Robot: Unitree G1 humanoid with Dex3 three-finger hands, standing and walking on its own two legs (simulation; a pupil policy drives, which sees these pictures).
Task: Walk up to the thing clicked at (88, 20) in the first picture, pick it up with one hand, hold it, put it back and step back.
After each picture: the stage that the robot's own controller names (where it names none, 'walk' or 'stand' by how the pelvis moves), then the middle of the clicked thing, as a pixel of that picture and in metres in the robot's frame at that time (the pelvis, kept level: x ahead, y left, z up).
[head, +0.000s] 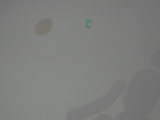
stand; (88, 23) +1.84 -0.12 -0.72
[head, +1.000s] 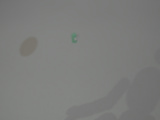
walk; (74, 38) +1.69 +0.18 -0.70
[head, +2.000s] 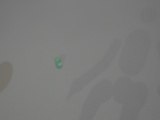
walk; (58, 63) +1.10 +0.33 -0.72
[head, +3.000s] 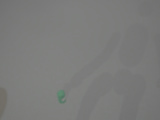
walk; (61, 97) +0.72 +0.22 -0.71
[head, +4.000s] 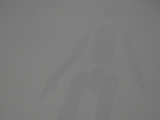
walk; out of the picture +0.48 +0.10 -0.69
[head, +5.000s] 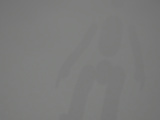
stand; out of the picture +0.41 +0.14 -0.72
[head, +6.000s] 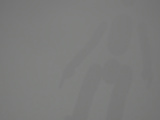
stand; out of the picture +0.38 +0.12 -0.71
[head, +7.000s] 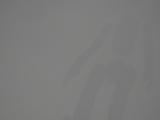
stand; out of the picture +0.38 +0.13 -0.72
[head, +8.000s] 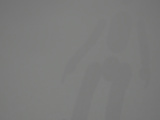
stand; out of the picture +0.35 +0.15 -0.72
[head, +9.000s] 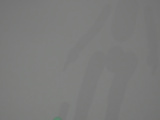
stand; out of the picture +0.39 +0.18 -0.70
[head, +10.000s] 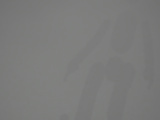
stand; out of the picture +0.39 +0.16 -0.72
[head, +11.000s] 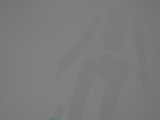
stand; out of the picture +0.43 +0.15 -0.72
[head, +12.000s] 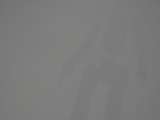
stand; out of the picture +0.37 +0.16 -0.72
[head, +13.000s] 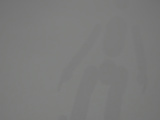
stand; out of the picture +0.41 +0.16 -0.73
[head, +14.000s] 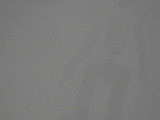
stand; out of the picture +0.40 +0.15 -0.73
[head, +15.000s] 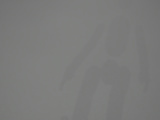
stand; out of the picture +0.41 +0.15 -0.73
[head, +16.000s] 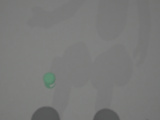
go down; (49, 80) +0.47 +0.14 -0.48
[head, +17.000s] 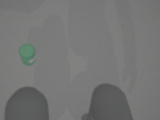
go down; (27, 55) +0.50 +0.18 -0.31
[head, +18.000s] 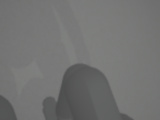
close in; out of the picture +0.49 +0.24 -0.23
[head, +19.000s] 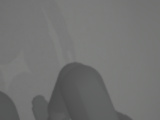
close; out of the picture +0.48 +0.25 -0.24
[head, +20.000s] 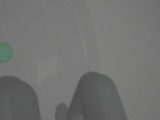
lift; out of the picture +0.44 +0.19 -0.26
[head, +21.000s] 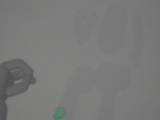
hold; (59, 114) +0.42 +0.09 -0.58
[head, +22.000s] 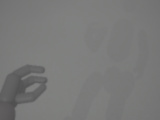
hold; out of the picture +0.39 +0.12 -0.67
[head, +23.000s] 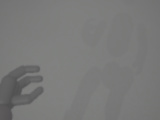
close; out of the picture +0.40 +0.10 -0.67
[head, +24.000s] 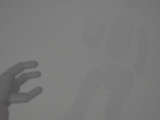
stand; out of the picture +0.40 +0.11 -0.67
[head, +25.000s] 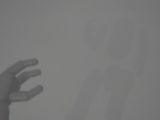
stand; out of the picture +0.40 +0.11 -0.68
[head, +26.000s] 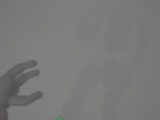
stand; out of the picture +0.41 +0.11 -0.65
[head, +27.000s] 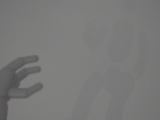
stand; out of the picture +0.39 +0.11 -0.68
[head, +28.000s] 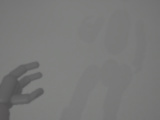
stand; out of the picture +0.40 +0.11 -0.67
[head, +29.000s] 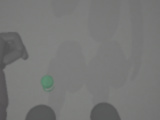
crouch; (47, 83) +0.45 +0.12 -0.45
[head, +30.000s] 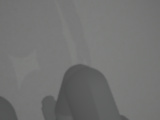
lower; out of the picture +0.45 +0.21 -0.25
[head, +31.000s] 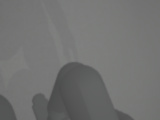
lower; out of the picture +0.44 +0.22 -0.24
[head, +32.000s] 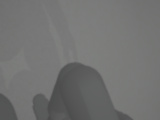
lower; out of the picture +0.45 +0.22 -0.24
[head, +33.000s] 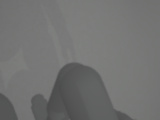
lower; out of the picture +0.45 +0.22 -0.25
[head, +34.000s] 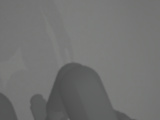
lower; out of the picture +0.45 +0.22 -0.25
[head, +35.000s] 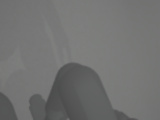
open; out of the picture +0.44 +0.21 -0.24
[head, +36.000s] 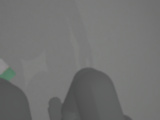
stand; out of the picture +0.39 +0.14 -0.28
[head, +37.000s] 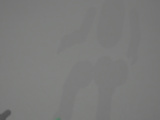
stand; out of the picture +0.32 +0.07 -0.62
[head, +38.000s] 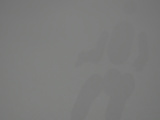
stand; out of the picture +0.31 +0.09 -0.69
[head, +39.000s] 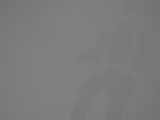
stand; out of the picture +0.30 +0.08 -0.69
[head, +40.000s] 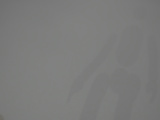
stand; out of the picture +0.34 +0.08 -0.74
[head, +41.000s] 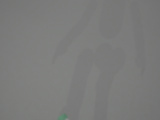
walk; out of the picture +0.36 +0.03 -0.73
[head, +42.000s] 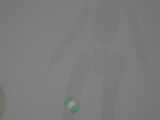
walk; (71, 105) +0.50 +0.07 -0.71
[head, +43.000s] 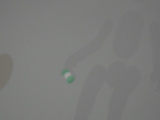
walk; (68, 76) +0.79 +0.14 -0.72
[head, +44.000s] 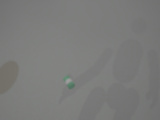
stand; (69, 82) +0.92 +0.11 -0.74
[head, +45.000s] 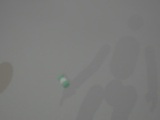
stand; (63, 81) +0.93 +0.14 -0.75
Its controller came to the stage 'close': yes
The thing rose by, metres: 0.01
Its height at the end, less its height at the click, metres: -0.02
